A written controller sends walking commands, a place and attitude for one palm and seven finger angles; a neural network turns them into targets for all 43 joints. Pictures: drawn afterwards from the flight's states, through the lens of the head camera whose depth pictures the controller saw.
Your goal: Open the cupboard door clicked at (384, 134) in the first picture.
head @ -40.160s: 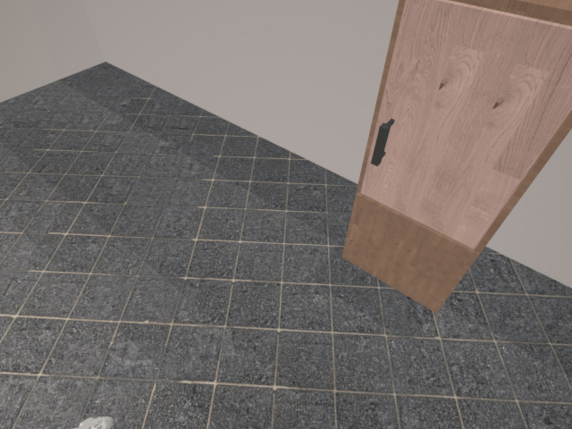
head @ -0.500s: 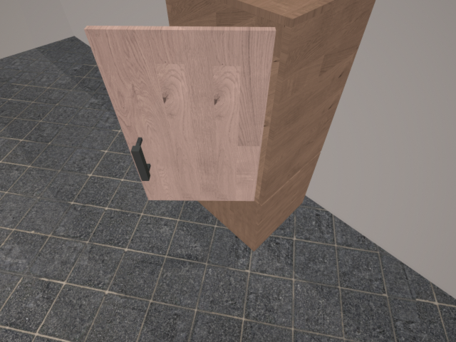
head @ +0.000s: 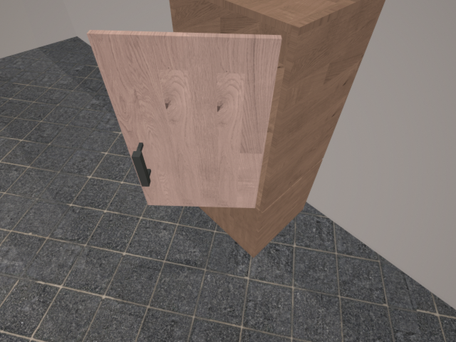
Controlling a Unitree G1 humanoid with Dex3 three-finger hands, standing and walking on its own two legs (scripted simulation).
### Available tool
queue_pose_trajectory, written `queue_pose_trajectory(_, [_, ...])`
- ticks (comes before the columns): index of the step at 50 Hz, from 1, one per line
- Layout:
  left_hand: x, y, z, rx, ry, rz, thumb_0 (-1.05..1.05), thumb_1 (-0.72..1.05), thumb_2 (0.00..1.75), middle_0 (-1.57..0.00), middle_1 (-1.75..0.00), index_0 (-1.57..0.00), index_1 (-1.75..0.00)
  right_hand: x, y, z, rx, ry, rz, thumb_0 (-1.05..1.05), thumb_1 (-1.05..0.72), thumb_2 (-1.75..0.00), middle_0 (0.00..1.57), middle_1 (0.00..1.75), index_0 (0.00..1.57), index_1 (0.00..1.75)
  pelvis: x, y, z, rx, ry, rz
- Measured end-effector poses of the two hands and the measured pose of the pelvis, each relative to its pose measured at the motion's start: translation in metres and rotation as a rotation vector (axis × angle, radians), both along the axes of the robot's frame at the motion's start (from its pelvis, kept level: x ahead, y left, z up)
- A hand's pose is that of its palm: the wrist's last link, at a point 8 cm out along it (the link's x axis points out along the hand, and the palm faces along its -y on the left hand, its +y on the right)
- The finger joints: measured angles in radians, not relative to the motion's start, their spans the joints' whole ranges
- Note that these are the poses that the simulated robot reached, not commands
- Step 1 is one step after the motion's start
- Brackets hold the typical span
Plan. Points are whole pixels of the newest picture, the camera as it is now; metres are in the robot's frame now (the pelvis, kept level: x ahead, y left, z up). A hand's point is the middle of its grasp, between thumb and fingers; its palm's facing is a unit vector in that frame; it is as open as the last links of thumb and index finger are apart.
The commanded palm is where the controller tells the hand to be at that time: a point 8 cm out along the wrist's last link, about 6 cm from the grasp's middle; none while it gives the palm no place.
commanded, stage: shuffle to correct the standing spot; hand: left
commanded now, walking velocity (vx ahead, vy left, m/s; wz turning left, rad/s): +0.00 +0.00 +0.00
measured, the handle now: (143, 164) +0.57 +0.28 -0.10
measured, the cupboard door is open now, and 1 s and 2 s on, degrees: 45 45 45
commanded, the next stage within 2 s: come to a stop and stand still in 0.26 s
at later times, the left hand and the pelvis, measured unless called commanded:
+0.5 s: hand out of the picture +0.01 +0.23 -0.19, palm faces +0.04 -0.98 -0.22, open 7.4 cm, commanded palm none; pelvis +0.03 +0.04 -0.01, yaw +0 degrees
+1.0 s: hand out of the picture +0.11 +0.19 -0.16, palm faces +0.00 -0.97 -0.25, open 7.3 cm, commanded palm none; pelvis +0.04 +0.01 -0.01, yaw +0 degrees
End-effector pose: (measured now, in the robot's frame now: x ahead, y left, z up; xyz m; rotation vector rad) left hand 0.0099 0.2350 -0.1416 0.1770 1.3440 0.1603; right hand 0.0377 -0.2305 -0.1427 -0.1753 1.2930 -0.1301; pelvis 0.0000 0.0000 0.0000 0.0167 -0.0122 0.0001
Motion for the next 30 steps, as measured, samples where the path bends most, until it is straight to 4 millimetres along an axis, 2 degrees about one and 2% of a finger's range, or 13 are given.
queue_pose_trajectory(13, [0.003,0.011,-0.002,0.013,0.0,0.026,0.0,0.9,0.9,-0.2,-0.3,-0.21,-0.3,0.006,-0.003,-0.002,-0.016,0.026,0.018,0.0,-0.91,-0.9,0.2,0.3,0.2,0.29,0.01,0.005,-0.004,-0.007,-0.001,0.008])
queue_pose_trajectory(17, [-0.003,0.02,-0.007,0.005,0.016,0.063,0.0,0.9,0.9,-0.2,-0.3,-0.21,-0.3,0.007,0.005,-0.004,-0.03,0.054,0.026,0.0,-0.91,-0.9,0.2,0.3,0.2,0.29,0.019,0.017,-0.008,-0.017,-0.002,0.02])
queue_pose_trajectory(22, [-0.01,0.036,-0.016,-0.009,0.095,0.071,0.0,0.9,0.9,-0.2,-0.3,-0.21,-0.3,0.014,0.026,-0.001,-0.039,0.042,0.011,0.0,-0.91,-0.9,0.2,0.3,0.2,0.29,0.031,0.035,-0.01,0.008,0.001,-0.003])
queue_pose_trajectory(25, [0.0,0.043,-0.013,-0.005,0.113,0.053,0.0,0.91,0.9,-0.2,-0.3,-0.2,-0.3,0.009,0.039,0.001,-0.031,0.045,-0.007,0.0,-0.91,-0.9,0.2,0.3,0.2,0.29,0.034,0.04,-0.007,0.005,0.003,-0.005])
queue_pose_trajectory(30, [0.036,0.048,-0.007,0.002,0.046,0.033,0.0,0.91,0.9,-0.2,-0.3,-0.2,-0.3,0.001,0.054,0.001,0.001,0.101,-0.011,0.0,-0.91,-0.9,0.2,0.3,0.2,0.29,0.037,0.042,-0.002,0.001,0.003,0.006])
